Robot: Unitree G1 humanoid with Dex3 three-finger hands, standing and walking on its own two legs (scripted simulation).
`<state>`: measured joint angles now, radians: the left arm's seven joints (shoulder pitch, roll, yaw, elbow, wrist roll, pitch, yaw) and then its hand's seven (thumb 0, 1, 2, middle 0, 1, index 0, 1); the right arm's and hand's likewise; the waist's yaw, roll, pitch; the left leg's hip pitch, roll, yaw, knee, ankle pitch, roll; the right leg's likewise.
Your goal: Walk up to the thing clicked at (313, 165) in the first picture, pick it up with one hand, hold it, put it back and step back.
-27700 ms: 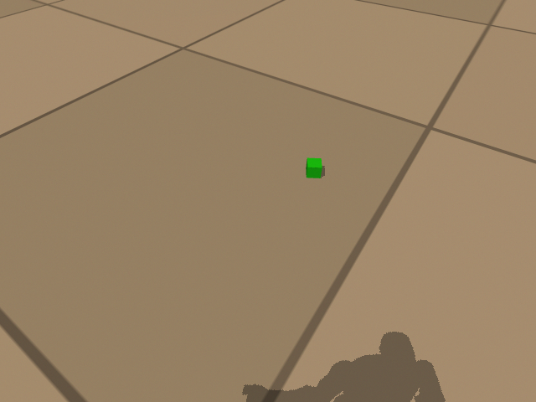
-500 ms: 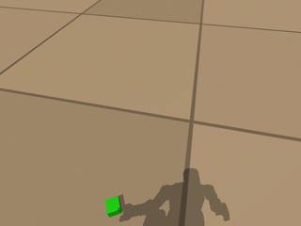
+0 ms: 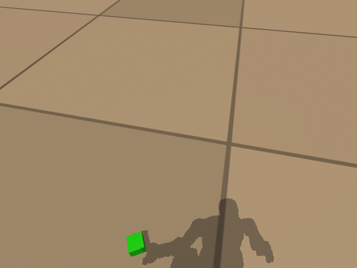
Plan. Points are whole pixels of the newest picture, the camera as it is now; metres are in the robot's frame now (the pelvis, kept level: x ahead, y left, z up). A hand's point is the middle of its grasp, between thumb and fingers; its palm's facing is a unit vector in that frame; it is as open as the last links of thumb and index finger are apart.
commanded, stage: stand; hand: left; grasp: from above
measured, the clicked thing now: (136, 244) +0.39 +0.24 -0.74
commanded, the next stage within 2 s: rise first in 1.20 s
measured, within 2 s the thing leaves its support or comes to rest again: neither
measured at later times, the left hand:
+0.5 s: hand out of the picture +0.08 +0.25 -0.16, palm faces -0.02 -0.94 -0.34, open 7.4 cm
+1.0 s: hand out of the picture +0.07 +0.26 -0.16, palm faces -0.02 -0.94 -0.34, open 7.4 cm
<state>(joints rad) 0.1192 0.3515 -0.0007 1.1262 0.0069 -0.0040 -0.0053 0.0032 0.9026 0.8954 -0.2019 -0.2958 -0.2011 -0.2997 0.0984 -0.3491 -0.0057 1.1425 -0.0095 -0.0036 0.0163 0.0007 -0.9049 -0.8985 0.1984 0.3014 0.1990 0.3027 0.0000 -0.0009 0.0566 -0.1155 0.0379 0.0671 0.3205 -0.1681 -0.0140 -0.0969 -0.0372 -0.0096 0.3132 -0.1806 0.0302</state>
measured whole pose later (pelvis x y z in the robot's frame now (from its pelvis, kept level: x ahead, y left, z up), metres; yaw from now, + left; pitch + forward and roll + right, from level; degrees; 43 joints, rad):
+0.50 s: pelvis +0.01 +0.00 +0.00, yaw +0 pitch -2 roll +0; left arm 0.12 0.35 0.00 1.12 0.01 -0.01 0.00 0.00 0.90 0.90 -0.20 -0.30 -0.20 -0.30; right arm 0.10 -0.35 -0.01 1.13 -0.01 0.00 0.01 0.00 -0.90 -0.90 0.20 0.30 0.20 0.30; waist 0.00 0.00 0.05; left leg -0.11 0.04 0.07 0.32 -0.18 -0.01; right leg -0.09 -0.04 -0.01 0.31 -0.19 0.03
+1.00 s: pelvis +0.01 +0.00 +0.00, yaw +0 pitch -2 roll +0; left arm 0.12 0.35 0.00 1.12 0.01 0.00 0.00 0.00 0.90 0.90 -0.20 -0.30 -0.20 -0.30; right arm 0.11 -0.35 -0.01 1.13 -0.01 0.00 0.01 0.00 -0.90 -0.90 0.20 0.30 0.20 0.30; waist 0.00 0.00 0.05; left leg -0.11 0.03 0.07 0.32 -0.18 -0.01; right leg -0.09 -0.04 -0.01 0.31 -0.19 0.03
